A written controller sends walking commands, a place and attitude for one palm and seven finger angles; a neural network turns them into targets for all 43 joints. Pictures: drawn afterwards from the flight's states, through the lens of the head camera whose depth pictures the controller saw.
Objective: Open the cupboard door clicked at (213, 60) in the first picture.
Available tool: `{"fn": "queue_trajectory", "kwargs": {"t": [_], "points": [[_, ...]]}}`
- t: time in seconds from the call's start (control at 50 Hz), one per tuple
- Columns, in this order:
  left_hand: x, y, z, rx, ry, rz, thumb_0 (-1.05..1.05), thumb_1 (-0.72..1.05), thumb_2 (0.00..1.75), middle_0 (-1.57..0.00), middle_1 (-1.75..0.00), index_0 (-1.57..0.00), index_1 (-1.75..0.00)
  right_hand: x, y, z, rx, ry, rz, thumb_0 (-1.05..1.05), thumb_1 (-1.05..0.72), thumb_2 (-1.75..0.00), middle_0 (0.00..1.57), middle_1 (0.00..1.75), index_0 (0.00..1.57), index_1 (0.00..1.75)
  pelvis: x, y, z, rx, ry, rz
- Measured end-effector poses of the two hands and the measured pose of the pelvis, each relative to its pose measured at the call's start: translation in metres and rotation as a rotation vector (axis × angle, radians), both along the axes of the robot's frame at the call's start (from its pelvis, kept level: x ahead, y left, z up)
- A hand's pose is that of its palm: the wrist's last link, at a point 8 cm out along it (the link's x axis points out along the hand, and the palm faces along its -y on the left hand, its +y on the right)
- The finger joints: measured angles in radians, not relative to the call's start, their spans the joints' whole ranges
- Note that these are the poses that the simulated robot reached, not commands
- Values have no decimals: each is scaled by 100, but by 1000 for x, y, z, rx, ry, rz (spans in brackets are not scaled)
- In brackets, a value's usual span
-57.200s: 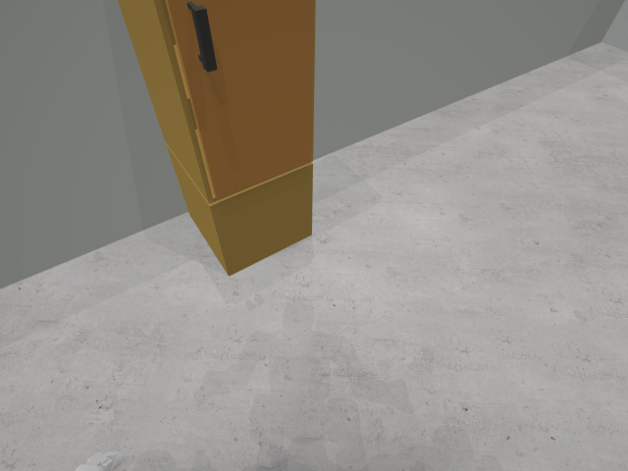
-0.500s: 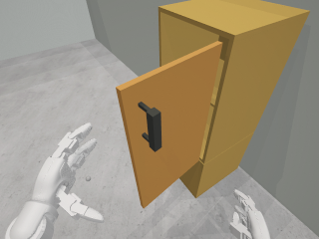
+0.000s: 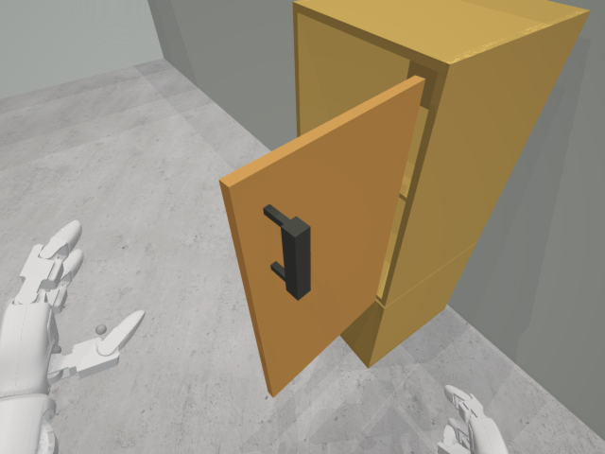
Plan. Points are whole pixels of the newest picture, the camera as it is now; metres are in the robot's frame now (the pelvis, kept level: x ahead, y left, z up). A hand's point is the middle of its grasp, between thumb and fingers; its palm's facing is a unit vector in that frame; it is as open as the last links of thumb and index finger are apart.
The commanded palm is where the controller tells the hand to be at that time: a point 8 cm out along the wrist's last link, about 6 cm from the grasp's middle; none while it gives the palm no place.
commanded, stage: draw the hand back to the body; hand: left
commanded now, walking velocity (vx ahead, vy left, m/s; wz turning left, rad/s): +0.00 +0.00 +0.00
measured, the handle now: (285, 252) +0.32 +0.06 +0.13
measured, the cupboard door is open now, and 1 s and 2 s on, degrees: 98 98 98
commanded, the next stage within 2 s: step back with the hand held close in 0.56 s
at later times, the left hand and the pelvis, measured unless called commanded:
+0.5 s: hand (85, 325) +0.19 +0.25 +0.15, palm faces +0.46 -0.80 -0.38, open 7.5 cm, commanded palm +0.14 +0.28 +0.17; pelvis +0.00 -0.02 +0.00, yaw +0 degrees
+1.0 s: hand (96, 330) +0.19 +0.24 +0.14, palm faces +0.31 -0.81 -0.50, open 7.4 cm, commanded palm +0.13 +0.28 +0.17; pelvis -0.02 -0.01 +0.00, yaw -3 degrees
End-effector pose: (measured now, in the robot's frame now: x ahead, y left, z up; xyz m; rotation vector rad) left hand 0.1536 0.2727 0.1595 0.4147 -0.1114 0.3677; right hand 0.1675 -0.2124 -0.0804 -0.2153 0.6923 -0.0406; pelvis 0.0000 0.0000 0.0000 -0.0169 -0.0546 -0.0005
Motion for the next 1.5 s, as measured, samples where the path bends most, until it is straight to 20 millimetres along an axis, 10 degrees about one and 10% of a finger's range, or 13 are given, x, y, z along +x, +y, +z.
{"fn": "queue_trajectory", "kwargs": {"t": [0.34,0.82,1.06,1.5], "points": [[-2,20,6,18,-20,118,1,81,87,-20,-30,-21,-30,13,-17,4,-12,-6,-9,1,-91,-89,20,30,20,30,3,-10,2,1,-3,3],[-1,8,20,106,-35,67,1,89,90,-21,-30,-21,-30,0,-31,2,9,9,-53,1,-91,-89,20,30,21,30,-6,-20,2,-5,33,-22],[-5,8,8,157,36,-62,1,89,90,-21,-30,-21,-30,-48,-48,6,-55,56,-197,1,-91,-89,20,30,20,30,-34,-5,-2,5,68,-53],[-97,33,7,166,-165,5,1,89,90,-21,-30,-21,-30,-139,-10,-19,-61,61,-123,1,-91,-89,20,30,21,30,-114,16,-24,-1,42,-18]]}}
